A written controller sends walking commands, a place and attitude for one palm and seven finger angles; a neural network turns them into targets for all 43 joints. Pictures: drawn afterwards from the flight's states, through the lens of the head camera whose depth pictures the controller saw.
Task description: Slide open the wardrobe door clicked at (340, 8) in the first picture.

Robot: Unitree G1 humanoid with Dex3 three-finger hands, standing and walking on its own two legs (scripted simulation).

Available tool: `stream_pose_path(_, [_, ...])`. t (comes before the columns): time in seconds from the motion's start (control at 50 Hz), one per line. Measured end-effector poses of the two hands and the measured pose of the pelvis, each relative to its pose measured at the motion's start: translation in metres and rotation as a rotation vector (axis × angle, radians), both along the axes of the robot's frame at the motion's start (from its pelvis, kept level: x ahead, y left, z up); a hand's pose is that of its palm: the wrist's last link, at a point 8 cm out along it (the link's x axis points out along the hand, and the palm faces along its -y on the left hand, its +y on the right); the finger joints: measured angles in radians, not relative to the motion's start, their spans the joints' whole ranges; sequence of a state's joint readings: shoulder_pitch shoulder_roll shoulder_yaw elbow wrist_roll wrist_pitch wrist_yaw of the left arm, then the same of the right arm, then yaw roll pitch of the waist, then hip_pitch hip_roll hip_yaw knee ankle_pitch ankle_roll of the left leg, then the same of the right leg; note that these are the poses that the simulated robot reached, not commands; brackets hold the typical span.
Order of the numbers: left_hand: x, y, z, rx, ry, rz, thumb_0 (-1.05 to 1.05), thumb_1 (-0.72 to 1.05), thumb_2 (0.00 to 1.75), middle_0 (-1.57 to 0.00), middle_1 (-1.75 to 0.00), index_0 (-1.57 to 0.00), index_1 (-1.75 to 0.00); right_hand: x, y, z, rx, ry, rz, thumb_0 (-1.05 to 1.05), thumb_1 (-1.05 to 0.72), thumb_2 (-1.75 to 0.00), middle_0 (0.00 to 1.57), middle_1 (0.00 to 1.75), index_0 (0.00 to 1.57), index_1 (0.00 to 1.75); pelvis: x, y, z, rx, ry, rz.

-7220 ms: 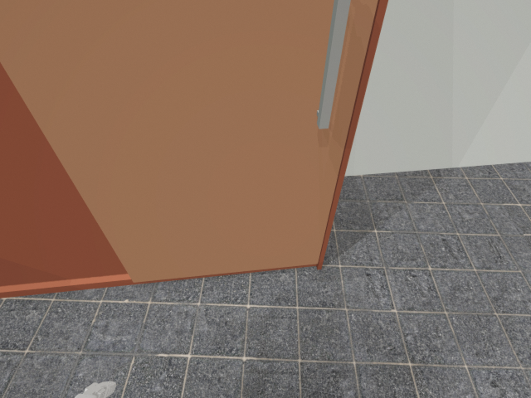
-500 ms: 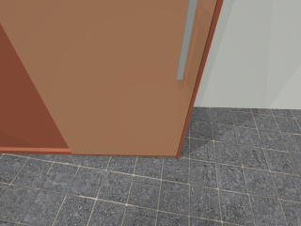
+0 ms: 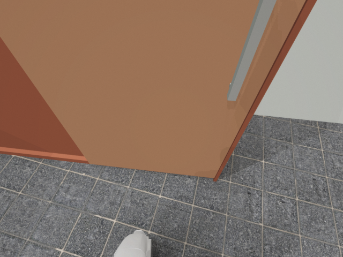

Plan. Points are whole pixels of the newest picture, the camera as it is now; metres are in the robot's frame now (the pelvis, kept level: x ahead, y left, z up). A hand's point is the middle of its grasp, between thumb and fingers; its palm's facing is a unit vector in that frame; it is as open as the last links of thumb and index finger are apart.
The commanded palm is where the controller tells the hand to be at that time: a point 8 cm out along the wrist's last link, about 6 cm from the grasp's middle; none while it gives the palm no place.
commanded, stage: shuffle to correct the standing spot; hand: right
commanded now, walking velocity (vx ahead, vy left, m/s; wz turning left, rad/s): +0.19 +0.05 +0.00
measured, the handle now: (248, 45) +0.57 -0.11 +0.18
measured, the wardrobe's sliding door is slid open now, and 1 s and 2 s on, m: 0.00 0.00 0.00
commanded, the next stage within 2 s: come to a stop and stand still in 0.12 s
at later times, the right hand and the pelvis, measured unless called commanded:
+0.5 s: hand (243, 252) +0.17 -0.18 -0.18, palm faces +0.11 +0.97 -0.20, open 7.2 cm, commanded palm none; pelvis +0.14 +0.01 -0.01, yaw -1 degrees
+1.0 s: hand out of the picture +0.11 -0.11 -0.16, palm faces +0.13 +0.96 -0.24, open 7.3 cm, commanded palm none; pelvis +0.10 +0.07 +0.00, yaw -3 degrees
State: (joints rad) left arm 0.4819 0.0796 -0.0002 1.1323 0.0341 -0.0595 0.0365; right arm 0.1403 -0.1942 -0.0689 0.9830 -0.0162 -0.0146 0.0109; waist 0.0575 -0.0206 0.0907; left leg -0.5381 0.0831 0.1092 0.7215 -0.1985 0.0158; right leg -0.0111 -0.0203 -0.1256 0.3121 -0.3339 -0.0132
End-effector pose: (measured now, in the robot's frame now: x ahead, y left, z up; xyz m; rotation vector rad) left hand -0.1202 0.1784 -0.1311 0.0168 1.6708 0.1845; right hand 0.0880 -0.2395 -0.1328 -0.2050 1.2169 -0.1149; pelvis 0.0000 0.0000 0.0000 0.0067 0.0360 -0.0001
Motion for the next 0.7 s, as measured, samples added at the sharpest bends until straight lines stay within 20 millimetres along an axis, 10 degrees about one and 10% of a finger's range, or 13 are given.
stream_pose_path(0.12, [0.042, 0.03, -0.02, -0.012, 0.058, 0.005, 0.01, 0.9, 0.89, -0.2, -0.3, -0.21, -0.3, 0.078, 0.036, -0.011, 0.014, -0.127, 0.003, 0.01, -0.92, -0.89, 0.19, 0.3, 0.2, 0.3, 0.049, 0.024, -0.019, 0.0, -0.031, -0.034])
stream_pose_path(0.28, [0.203, 0.074, -0.019, 0.079, -0.222, -0.101, 0.01, 0.91, 0.89, -0.19, -0.3, -0.2, -0.3, 0.088, 0.042, -0.007, 0.024, -0.095, -0.1, -0.04, -0.96, -0.89, 0.2, 0.3, 0.21, 0.3, 0.095, 0.028, -0.007, 0.02, -0.035, -0.055])
stream_pose_path(0.44, [0.329, 0.062, -0.009, 0.125, -0.448, -0.182, 0.01, 0.93, 0.89, -0.19, -0.3, -0.2, -0.3, 0.083, 0.021, -0.023, 0.032, 0.027, -0.139, -0.02, -0.94, -0.89, 0.2, 0.3, 0.2, 0.3, 0.138, 0.011, -0.01, 0.011, -0.058, -0.03])
stream_pose_path(0.56, [0.366, 0.049, -0.009, 0.086, -0.502, -0.211, 0.0, 0.92, 0.89, -0.2, -0.3, -0.2, -0.3, 0.065, 0.013, -0.016, -0.003, 0.11, -0.152, 0.0, -0.92, -0.89, 0.2, 0.3, 0.2, 0.3, 0.138, 0.013, -0.008, -0.01, -0.049, -0.021])
stream_pose_path(0.7, [0.357, 0.073, -0.03, 0.037, -0.483, -0.194, 0.0, 0.91, 0.89, -0.2, -0.3, -0.21, -0.3, 0.04, 0.02, 0.0, -0.097, 0.126, -0.161, 0.0, -0.91, -0.89, 0.19, 0.3, 0.2, 0.3, 0.122, 0.039, -0.014, -0.027, -0.041, -0.012])
